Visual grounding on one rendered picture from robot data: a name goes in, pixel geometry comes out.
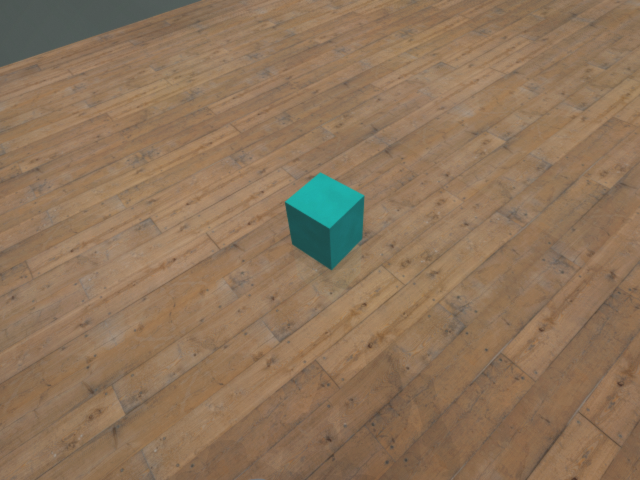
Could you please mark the carton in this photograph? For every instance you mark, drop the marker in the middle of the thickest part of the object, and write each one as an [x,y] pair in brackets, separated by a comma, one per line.
[325,219]

